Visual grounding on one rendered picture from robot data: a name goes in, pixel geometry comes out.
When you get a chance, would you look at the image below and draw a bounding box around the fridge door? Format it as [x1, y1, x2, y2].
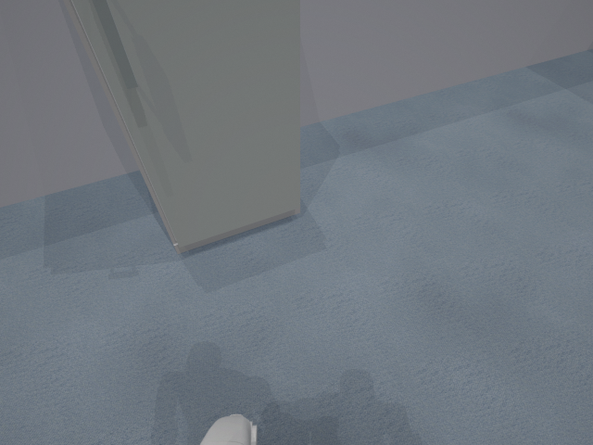
[72, 0, 300, 248]

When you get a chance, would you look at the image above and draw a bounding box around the robot left thigh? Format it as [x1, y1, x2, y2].
[200, 415, 258, 445]

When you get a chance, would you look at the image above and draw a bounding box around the handle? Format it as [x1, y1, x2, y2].
[92, 0, 138, 89]

